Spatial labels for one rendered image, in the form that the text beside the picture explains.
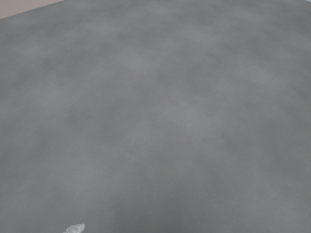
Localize robot left hand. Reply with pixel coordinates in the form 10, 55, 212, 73
62, 223, 85, 233

